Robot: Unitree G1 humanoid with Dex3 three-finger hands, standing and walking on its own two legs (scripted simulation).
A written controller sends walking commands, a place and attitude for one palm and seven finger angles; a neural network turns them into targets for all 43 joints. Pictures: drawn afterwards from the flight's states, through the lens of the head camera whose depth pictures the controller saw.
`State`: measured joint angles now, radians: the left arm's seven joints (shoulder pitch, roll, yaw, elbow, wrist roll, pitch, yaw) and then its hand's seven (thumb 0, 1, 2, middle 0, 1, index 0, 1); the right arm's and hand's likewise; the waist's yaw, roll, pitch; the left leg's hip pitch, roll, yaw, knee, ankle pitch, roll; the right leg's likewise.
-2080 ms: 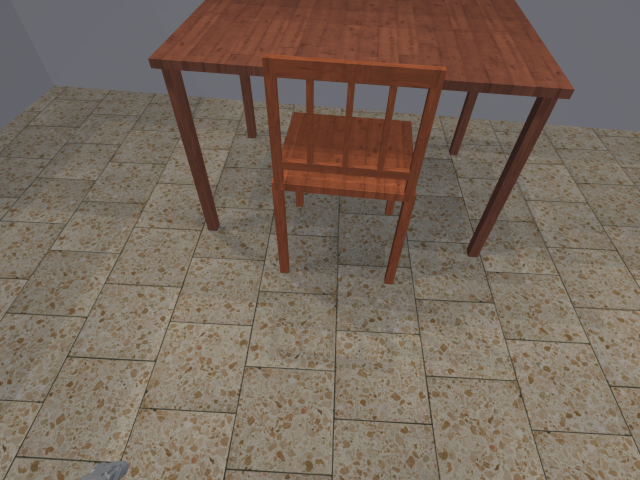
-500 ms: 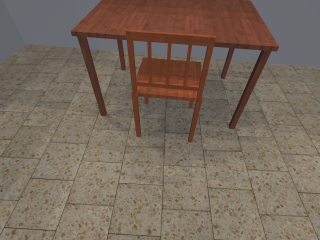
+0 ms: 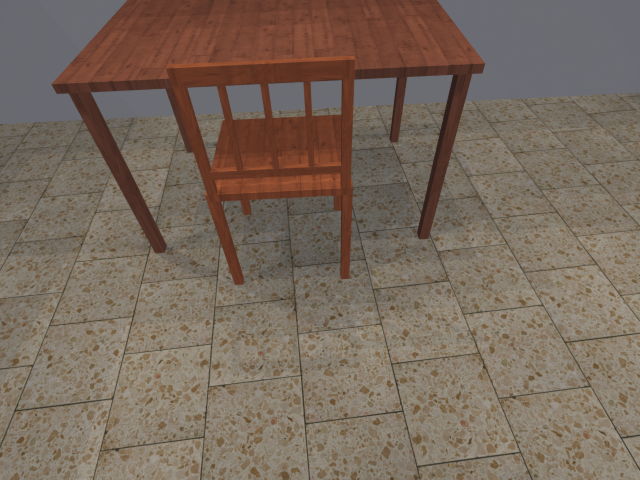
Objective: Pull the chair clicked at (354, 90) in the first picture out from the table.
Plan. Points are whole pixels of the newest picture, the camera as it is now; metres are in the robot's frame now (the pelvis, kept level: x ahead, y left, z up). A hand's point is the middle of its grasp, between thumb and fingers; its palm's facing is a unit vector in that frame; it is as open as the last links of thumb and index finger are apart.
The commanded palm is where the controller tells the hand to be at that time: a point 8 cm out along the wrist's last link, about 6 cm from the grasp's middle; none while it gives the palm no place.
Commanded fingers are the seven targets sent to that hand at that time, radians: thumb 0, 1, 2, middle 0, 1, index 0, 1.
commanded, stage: walk to a spot facing it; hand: left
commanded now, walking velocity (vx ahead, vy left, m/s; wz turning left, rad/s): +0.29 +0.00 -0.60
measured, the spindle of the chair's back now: (270, 128) +0.93 +0.22 -0.08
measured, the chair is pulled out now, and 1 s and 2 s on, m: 0.00 0.00 0.00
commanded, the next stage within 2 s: none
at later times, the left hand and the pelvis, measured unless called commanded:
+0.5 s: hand (162, 471) +0.16 +0.27 -0.18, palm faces -0.15 -0.97 -0.19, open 7.4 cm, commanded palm none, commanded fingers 0.00 0.90 0.90 -0.20 -0.30 -0.20 -0.30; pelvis +0.15 +0.06 +0.00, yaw -17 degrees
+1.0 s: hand (273, 309) +0.42 +0.14 -0.14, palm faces -0.61 -0.76 -0.21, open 7.4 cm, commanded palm none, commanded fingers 0.00 0.90 0.90 -0.20 -0.30 -0.20 -0.30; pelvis +0.20 +0.07 +0.01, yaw -36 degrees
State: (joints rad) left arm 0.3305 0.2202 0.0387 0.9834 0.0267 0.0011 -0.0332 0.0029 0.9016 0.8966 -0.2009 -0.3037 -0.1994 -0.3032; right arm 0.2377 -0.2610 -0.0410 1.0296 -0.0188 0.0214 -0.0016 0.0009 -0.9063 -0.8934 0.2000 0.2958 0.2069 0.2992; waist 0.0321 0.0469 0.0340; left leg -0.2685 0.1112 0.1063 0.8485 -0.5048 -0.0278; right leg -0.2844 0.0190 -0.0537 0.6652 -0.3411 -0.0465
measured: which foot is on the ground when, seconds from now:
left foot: up 0.00-0.42, down 0.44-1.00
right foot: down 0.00-0.44, up 0.46-1.00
